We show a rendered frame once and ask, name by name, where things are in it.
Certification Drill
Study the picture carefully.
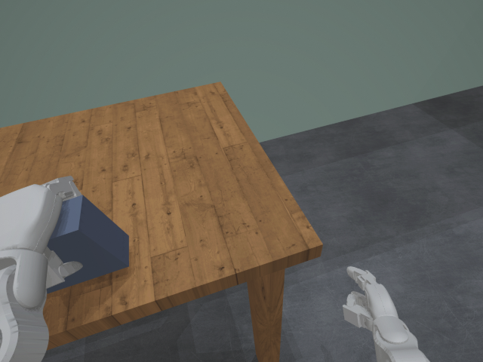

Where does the robot left hand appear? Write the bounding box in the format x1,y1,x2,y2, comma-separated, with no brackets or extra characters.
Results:
0,176,83,289

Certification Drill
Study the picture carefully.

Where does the robot right forearm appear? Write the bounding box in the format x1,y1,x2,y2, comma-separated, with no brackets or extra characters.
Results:
372,315,430,362

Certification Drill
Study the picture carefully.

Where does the sponge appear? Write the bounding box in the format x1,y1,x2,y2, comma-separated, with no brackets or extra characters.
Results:
47,195,129,294

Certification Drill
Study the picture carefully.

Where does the table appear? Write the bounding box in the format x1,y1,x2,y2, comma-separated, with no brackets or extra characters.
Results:
0,82,323,362

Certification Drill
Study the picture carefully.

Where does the robot right hand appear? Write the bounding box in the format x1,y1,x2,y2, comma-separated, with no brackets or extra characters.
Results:
343,266,398,331

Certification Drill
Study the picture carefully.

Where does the robot left forearm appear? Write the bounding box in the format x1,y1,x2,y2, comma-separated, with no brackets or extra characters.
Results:
0,249,49,362

